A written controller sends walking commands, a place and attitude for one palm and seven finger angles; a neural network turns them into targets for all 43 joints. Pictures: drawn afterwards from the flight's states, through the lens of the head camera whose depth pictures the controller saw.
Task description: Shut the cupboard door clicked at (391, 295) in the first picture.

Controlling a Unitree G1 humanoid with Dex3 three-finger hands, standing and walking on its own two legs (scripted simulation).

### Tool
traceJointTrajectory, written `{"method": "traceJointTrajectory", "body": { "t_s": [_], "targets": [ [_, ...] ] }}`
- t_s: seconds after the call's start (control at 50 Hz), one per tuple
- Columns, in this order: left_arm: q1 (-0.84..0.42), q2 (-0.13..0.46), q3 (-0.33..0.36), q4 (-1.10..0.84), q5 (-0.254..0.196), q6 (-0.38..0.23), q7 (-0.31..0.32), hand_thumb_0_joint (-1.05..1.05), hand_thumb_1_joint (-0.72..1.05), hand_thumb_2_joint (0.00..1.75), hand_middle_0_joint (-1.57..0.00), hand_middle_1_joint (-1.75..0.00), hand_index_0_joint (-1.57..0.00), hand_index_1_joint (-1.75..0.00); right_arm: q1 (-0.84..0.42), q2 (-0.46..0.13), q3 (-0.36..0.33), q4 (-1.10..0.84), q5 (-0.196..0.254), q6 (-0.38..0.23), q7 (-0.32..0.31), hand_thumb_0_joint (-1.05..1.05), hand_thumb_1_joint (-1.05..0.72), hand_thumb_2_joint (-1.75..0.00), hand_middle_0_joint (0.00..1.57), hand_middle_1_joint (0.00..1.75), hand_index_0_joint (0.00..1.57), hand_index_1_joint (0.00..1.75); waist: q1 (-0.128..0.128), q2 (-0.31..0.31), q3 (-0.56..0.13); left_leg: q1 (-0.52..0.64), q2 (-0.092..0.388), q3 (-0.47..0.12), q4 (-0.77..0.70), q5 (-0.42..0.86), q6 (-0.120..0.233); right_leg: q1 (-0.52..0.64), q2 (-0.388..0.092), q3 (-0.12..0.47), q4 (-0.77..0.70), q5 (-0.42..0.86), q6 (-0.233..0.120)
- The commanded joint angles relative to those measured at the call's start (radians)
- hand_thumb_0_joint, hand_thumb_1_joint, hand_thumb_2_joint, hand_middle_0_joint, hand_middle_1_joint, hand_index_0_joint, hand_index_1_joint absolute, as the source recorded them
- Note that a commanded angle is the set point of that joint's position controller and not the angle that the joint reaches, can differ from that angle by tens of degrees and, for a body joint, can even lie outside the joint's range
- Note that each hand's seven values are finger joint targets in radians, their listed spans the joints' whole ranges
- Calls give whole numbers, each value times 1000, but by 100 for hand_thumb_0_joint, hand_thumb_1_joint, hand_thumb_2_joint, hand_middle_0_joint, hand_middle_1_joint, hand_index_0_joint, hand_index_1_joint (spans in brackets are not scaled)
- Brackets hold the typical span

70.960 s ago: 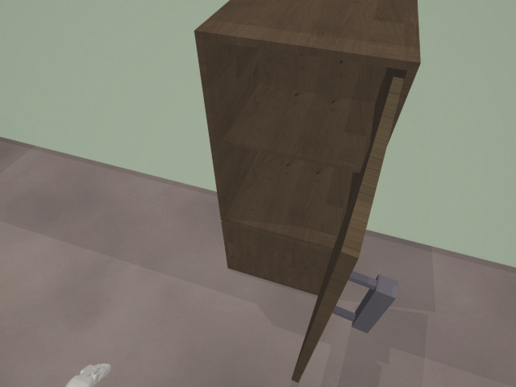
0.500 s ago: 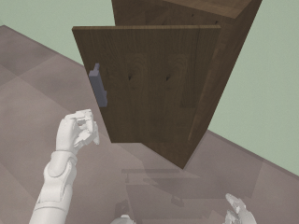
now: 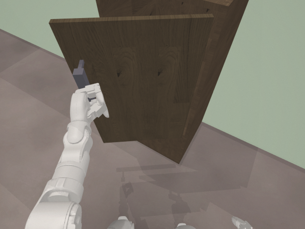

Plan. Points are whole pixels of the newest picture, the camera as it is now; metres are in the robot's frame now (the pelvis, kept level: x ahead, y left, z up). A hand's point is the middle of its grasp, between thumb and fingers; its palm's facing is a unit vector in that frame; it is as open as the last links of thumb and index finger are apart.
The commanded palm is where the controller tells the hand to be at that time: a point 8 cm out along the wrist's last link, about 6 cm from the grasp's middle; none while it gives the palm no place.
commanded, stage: bring the fist close to the handle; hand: left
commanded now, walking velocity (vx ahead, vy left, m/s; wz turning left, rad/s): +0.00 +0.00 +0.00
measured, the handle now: (86, 84) +0.50 +0.19 +0.08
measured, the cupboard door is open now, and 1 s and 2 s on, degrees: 36 29 18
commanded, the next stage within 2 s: push the door shut along its arc in 0.30 s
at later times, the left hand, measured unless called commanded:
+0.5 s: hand (100, 109) +0.41 +0.14 +0.08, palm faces +0.03 -1.00 -0.02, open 3.1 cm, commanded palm +0.39 +0.20 +0.08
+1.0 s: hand (100, 92) +0.46 +0.15 +0.08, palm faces -0.08 -1.00 -0.02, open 3.1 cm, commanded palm +0.45 +0.19 +0.08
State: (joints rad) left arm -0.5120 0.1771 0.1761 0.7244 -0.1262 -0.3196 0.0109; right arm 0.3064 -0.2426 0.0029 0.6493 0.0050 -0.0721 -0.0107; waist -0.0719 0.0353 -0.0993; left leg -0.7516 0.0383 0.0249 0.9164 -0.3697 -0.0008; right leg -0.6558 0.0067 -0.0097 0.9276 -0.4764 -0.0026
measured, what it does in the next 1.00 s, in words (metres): stands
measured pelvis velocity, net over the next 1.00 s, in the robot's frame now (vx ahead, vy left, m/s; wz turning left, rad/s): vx -0.01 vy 0.01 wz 0.01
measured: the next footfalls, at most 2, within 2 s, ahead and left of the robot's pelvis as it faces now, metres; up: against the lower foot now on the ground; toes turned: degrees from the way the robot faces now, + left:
none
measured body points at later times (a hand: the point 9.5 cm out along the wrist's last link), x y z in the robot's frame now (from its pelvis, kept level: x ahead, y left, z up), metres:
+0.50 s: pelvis +0.00 -0.01 +0.00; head +0.05 -0.02 +0.45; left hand +0.40 +0.19 +0.09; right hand +0.11 -0.27 -0.11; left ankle +0.05 +0.12 -0.69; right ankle -0.01 -0.12 -0.69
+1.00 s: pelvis -0.01 +0.01 -0.01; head +0.07 +0.01 +0.43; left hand +0.46 +0.20 +0.09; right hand +0.03 -0.26 -0.13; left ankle +0.05 +0.12 -0.69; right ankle -0.01 -0.12 -0.69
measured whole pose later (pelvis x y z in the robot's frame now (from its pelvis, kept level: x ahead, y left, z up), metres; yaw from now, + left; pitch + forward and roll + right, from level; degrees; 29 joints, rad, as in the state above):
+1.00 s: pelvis -0.01 +0.01 -0.01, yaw +0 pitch +15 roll -2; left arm -0.84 0.34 0.23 1.11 -0.14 -0.39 -0.20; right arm 0.36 -0.26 0.00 0.69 0.01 -0.03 -0.02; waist -0.12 0.04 -0.10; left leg -0.89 0.04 0.00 0.99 -0.38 0.01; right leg -0.77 0.01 -0.03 0.98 -0.48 0.00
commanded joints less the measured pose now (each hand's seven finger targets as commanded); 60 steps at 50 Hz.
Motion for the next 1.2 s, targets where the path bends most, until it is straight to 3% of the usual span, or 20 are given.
{"method": "traceJointTrajectory", "body": {
  "t_s": [0.0,0.02,0.08,0.14,0.28,0.32,0.4,0.42,0.5,0.62,0.64,0.68,0.74,0.82,0.9,0.98,1.02,1.1,1.12,1.18],
  "targets": [
    [-255,189,72,-244,1,-123,7,0,90,90,-130,-150,-130,-150,31,-135,-60,-120,-7,-28,7,0,-90,-90,20,30,20,30,44,-10,-423,339,-27,-19,-79,318,17,93,26,-17,-113,444,-13],
    [-197,208,86,-220,5,-117,-2,0,90,90,-130,-150,-130,-150,41,-140,-62,-124,-6,-21,10,0,-90,-90,20,30,20,30,54,-25,-417,324,-29,-18,-82,328,19,112,30,-16,-114,460,-14],
    [-193,154,34,-210,-7,-84,-30,0,90,90,-130,-150,-130,-150,38,-138,-63,-134,6,-1,14,0,-90,-90,20,30,20,30,24,-61,-313,281,-31,-3,-102,270,25,104,28,-12,-152,449,-4],
    [-236,203,71,-224,-37,-70,-46,0,90,90,-130,-150,-130,-150,32,-146,-61,-138,12,10,-2,0,-90,-90,20,30,20,30,14,-122,-270,241,-38,4,-117,198,34,134,20,15,-197,408,8],
    [-387,169,7,-292,-32,-162,-63,0,90,90,-130,-150,-130,-150,14,-130,-60,-97,12,-13,-17,0,-90,-90,20,30,20,30,-14,18,-316,328,-32,-19,-89,176,29,46,25,9,-170,339,-4],
    [-374,196,27,-234,-29,-157,-69,0,90,90,-130,-150,-130,-150,23,-139,-64,-86,12,-14,-19,0,-90,-90,20,30,20,30,-16,-27,-314,303,-33,-24,-83,154,32,43,24,12,-173,312,-2],
    [-348,169,6,-126,-34,-97,-86,0,90,90,-130,-150,-130,-150,11,-140,-57,-101,20,-3,-16,0,-90,-90,20,30,20,30,-7,-28,-275,270,-39,-21,-107,108,29,39,18,10,-195,262,-1],
    [-361,225,52,-103,-34,-88,-86,0,90,90,-130,-150,-130,-150,19,-148,-57,-99,19,0,-20,0,-90,-90,20,30,20,30,-2,-47,-280,264,-39,-25,-105,114,31,48,19,13,-194,266,-2],
    [-483,306,113,-84,-41,-100,-97,0,90,90,-130,-150,-130,-150,16,-144,-48,-105,18,14,-28,0,-90,-90,20,30,20,30,-10,-93,-300,220,-40,-19,-94,128,36,91,11,35,-188,305,8],
    [-621,326,96,2,-20,-174,-154,0,90,90,-130,-150,-130,-150,43,-151,-51,-79,13,7,-27,0,-90,-90,20,30,20,30,-36,10,-351,260,-34,-38,-52,144,31,-1,22,23,-135,298,-7],
    [-633,283,55,30,-20,-169,-171,0,90,90,-130,-150,-130,-150,47,-149,-50,-75,14,6,-23,0,-90,-90,20,30,20,30,-45,39,-356,278,-33,-44,-51,151,27,-29,23,14,-129,297,-10],
    [-646,258,35,68,-28,-154,-198,0,90,90,-130,-150,-130,-150,67,-156,-57,-70,16,7,-19,0,-90,-90,20,30,20,30,-53,30,-372,300,-27,-54,-45,170,24,-59,27,2,-123,297,-12],
    [-708,289,58,69,-46,-138,-217,0,90,90,-130,-150,-130,-150,88,-169,-62,-62,18,11,-23,0,-90,-90,20,30,20,30,-62,13,-417,315,-24,-63,-40,202,26,-57,29,-4,-117,317,-12],
    [-749,298,68,106,-48,-128,-222,0,90,90,-130,-150,-130,-150,118,-176,-62,-50,14,13,-24,0,-90,-90,20,30,20,30,-73,-26,-401,300,-23,-74,-36,205,30,-78,37,-13,-114,303,-12],
    [-854,300,42,153,-19,-132,-222,0,90,90,-130,-150,-130,-150,136,-181,-64,-28,11,13,-20,0,-90,-90,20,30,20,30,-108,8,-354,291,-14,-89,-35,144,27,-166,36,-15,-116,221,-12],
    [-890,349,73,177,-8,-139,-232,0,90,90,-130,-150,-130,-150,155,-191,-65,-21,5,10,-18,0,-90,-90,20,30,20,30,-108,45,-419,311,-11,-99,-22,164,25,-182,37,-17,-99,211,-19],
    [-929,320,43,192,-6,-136,-240,0,90,90,-130,-150,-130,-150,167,-189,-64,-20,2,7,-15,0,-90,-90,20,30,20,30,-118,86,-420,331,-10,-111,-19,169,22,-218,40,-25,-88,199,-24],
    [-1010,335,40,266,-1,-109,-241,0,90,90,-130,-150,-130,-150,181,-201,-60,-8,1,2,-12,0,-90,-90,20,30,20,30,-155,61,-369,275,-5,-121,-18,83,23,-272,40,-27,-92,136,-19],
    [-1027,374,73,275,1,-108,-238,0,90,90,-130,-150,-130,-150,194,-210,-61,-7,-2,0,-15,0,-90,-90,20,30,20,30,-154,40,-379,268,-6,-129,-15,82,26,-271,42,-29,-83,132,-22],
    [-1079,390,75,280,9,-104,-242,0,90,90,-130,-150,-130,-150,202,-211,-59,-4,-6,-8,-11,0,-90,-90,20,30,20,30,-167,77,-431,270,-5,-126,11,111,28,-288,38,-23,-71,147,-20]
  ]
}}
